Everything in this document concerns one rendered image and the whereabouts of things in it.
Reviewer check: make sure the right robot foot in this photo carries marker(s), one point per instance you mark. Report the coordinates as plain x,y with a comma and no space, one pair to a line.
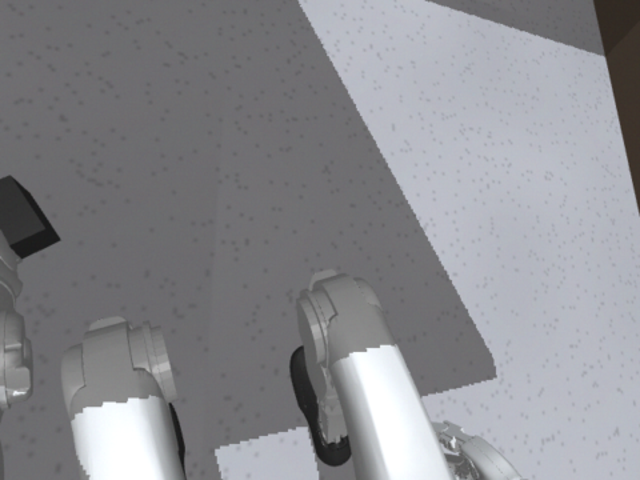
332,454

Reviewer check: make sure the right robot hand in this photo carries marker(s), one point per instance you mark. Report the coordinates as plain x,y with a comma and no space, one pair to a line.
478,460

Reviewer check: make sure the left robot arm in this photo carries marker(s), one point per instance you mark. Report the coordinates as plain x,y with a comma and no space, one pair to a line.
16,359

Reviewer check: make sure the left robot foot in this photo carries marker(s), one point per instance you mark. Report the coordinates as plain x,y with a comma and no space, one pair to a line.
179,436

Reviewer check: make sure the cube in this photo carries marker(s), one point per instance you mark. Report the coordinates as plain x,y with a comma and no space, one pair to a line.
24,225

